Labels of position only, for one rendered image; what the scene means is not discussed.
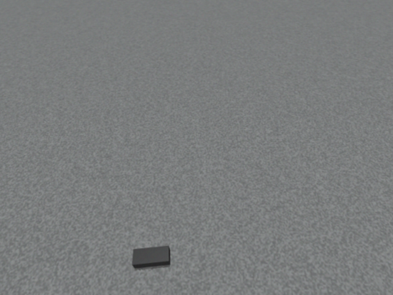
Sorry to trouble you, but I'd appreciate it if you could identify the carton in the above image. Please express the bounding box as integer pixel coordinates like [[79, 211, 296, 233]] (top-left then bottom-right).
[[132, 246, 170, 269]]

